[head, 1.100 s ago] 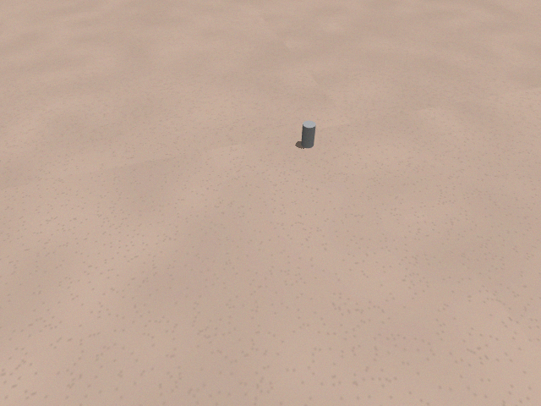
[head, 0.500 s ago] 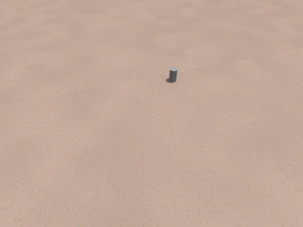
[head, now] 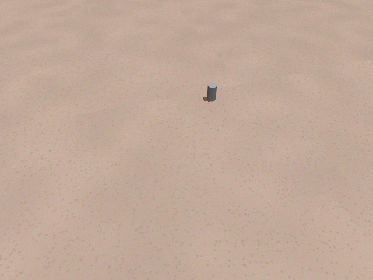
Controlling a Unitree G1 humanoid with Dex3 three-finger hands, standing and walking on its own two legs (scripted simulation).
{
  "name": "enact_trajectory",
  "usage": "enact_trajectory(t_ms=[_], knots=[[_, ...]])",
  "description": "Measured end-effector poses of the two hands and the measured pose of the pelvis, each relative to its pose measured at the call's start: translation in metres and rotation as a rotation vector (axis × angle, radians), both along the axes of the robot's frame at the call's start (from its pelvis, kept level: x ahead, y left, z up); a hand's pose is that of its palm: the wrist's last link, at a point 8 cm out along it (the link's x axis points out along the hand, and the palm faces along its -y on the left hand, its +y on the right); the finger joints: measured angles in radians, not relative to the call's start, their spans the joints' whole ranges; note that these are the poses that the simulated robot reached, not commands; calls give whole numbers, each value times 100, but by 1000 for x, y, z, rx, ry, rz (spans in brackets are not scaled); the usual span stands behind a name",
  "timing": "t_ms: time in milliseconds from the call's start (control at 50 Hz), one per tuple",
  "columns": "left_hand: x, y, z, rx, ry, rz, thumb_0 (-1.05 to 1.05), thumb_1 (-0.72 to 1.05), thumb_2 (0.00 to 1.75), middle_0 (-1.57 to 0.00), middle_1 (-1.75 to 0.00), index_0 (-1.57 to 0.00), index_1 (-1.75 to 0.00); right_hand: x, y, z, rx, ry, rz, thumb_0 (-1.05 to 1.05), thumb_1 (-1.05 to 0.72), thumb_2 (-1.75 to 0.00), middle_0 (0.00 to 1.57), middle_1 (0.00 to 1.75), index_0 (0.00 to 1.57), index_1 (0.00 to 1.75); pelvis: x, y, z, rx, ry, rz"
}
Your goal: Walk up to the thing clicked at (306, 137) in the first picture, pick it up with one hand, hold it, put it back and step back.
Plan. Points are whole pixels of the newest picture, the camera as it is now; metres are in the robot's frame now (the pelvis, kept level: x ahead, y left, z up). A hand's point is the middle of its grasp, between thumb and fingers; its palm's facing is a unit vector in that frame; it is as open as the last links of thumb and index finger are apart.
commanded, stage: stand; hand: left
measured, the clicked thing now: (211, 92) +1.70 -0.21 -0.71
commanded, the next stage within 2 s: walk up in 0.02 s
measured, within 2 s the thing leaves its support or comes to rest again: neither
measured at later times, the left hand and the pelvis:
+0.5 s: hand (115, 273) +0.20 +0.19 -0.14, palm faces -0.10 -0.91 -0.40, open 7.4 cm; pelvis +0.12 -0.09 -0.02, yaw -8 degrees
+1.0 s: hand (144, 165) +0.52 +0.16 -0.15, palm faces -0.32 -0.88 -0.34, open 7.4 cm; pelvis +0.36 -0.09 -0.01, yaw -14 degrees
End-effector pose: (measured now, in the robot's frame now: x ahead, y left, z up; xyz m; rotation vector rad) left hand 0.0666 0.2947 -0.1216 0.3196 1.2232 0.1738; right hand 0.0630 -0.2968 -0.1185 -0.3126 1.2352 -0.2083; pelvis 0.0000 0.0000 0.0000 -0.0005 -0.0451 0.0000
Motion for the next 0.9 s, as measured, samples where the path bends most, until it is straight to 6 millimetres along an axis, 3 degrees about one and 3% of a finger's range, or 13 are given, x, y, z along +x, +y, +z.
enact_trajectory(t_ms=[80,140,240,320,380,420,540,640,700,780,900], knots=[[3,4,2,-15,-8,-12,1,91,90,-20,-30,-20,-30,1,-5,3,8,-47,-10,1,-90,-89,21,30,21,30,4,-1,-1,9,11,-26],[16,7,6,1,8,-51,1,91,90,-20,-30,-20,-30,-5,-20,7,-5,-101,-44,1,-90,-89,21,30,21,30,10,-7,-3,12,22,-58],[57,2,21,28,-32,-110,1,91,90,-20,-30,-20,-30,-20,-60,9,-44,-64,-92,1,-90,-89,21,30,21,30,30,-28,-5,19,12,-92],[96,-14,27,71,-73,-141,1,91,90,-20,-30,-20,-30,-13,-102,-3,-62,-42,-129,1,-90,-89,21,30,21,30,58,-55,-16,27,-2,-123],[116,-28,20,115,-128,-133,1,91,90,-20,-30,-20,-30,9,-130,-20,-77,-30,-125,1,-90,-89,21,30,21,30,78,-76,-33,0,-8,-123],[120,-40,19,105,-139,-114,1,91,90,-20,-30,-20,-30,31,-136,-21,-67,-33,-117,1,-90,-90,21,29,21,30,90,-83,-32,-15,-10,-127],[131,-70,18,41,-65,-96,1,91,90,-20,-30,-20,-30,109,-131,2,-10,-136,-61,1,-91,-90,20,29,20,30,133,-94,-13,-25,-12,-147],[165,-76,6,1,-21,-110,1,90,90,-20,-30,-21,-30,163,-127,18,-13,-153,-39,1,-90,-89,21,29,21,30,179,-97,-10,-31,2,-164],[200,-72,-6,-17,-17,-121,1,90,90,-21,-30,-21,-30,195,-126,22,-41,-149,-40,1,-90,-89,21,30,21,30,213,-92,-15,-41,10,-167],[263,-62,-26,-19,-11,-165,1,90,90,-20,-30,-21,-30,237,-125,21,-103,-187,-64,1,-90,-89,21,30,21,30,261,-80,-30,-19,10,-185],[370,-73,-15,-14,-55,-270,1,91,90,-20,-30,-20,-30,253,-116,31,-99,-190,-172,1,-90,-89,21,30,21,30,316,-82,-18,10,8,-224]])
